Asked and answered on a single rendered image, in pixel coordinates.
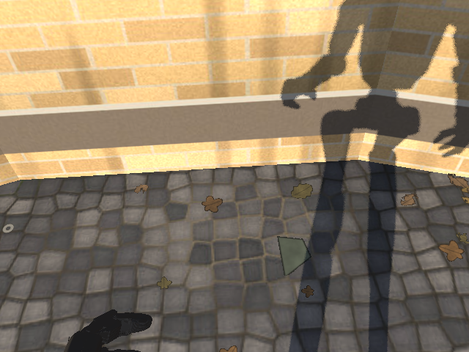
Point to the left robot hand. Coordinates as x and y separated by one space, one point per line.
106 328

